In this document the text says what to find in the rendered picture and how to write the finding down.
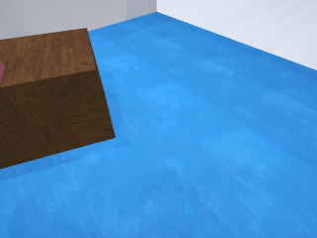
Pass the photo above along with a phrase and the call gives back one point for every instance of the pedestal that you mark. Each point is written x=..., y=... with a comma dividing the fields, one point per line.
x=52, y=98

